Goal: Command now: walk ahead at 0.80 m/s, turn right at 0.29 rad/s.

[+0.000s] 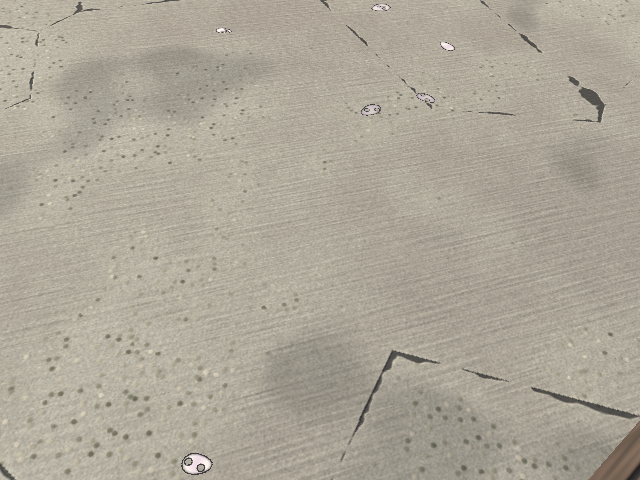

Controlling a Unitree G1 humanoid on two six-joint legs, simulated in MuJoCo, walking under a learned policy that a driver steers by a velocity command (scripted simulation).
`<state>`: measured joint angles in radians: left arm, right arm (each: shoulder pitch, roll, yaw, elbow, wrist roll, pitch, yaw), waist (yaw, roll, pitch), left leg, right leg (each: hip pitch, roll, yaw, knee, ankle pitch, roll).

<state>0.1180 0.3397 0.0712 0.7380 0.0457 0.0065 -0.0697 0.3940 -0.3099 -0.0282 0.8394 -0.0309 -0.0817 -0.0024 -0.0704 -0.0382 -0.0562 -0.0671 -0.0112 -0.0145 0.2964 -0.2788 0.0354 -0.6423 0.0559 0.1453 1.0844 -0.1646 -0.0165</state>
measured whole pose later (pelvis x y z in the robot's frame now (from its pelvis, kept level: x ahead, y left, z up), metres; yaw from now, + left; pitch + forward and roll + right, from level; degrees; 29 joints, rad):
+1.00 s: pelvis +0.77 +0.14 -0.02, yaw +36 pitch +1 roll +1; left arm 0.04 0.26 -0.02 0.63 0.03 -0.06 -0.03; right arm 0.43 -0.29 -0.05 0.86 0.00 -0.11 0.02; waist -0.08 -0.03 0.04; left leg 0.13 -0.19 -0.10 0.17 -0.29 0.19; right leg -0.74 -0.14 -0.03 0.66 0.12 -0.03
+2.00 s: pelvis +1.66 +0.44 -0.04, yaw -3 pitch +2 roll +2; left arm -0.08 0.28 -0.01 0.60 0.06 -0.05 -0.06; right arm 0.58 -0.26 -0.01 0.97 -0.02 -0.08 0.00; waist -0.10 -0.04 0.02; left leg 0.18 0.06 0.17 0.46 -0.44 -0.01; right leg -0.56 0.03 -0.06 0.61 -0.14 -0.16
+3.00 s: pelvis +2.59 +0.63 -0.02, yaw +33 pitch +1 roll -2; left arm 0.30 0.32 0.05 0.77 0.03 -0.06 -0.01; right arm 0.27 -0.32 -0.04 0.80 -0.05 -0.08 0.01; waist 0.02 0.02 0.02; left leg -0.31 -0.09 -0.06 1.29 -0.32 0.09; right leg -0.36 0.09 0.00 0.54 -0.20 -0.05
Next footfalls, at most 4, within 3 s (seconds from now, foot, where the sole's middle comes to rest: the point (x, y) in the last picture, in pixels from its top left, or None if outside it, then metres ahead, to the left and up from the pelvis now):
0.22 right None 0.28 -0.16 -0.78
0.68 left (244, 427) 0.66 0.10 -0.78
1.12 right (191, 273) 1.11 0.25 -0.78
1.56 left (87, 191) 1.43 0.58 -0.78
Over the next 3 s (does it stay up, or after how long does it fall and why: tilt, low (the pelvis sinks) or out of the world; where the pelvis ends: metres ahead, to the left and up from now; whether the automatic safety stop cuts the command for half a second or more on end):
stays up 2.59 0.63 -0.02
